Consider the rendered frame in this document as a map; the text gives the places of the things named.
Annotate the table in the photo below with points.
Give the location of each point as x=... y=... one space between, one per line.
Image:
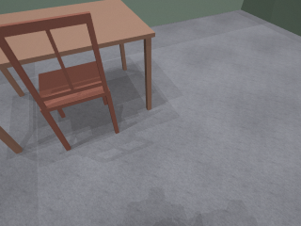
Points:
x=114 y=24

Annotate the chair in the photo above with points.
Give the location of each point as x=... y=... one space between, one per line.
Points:
x=66 y=86

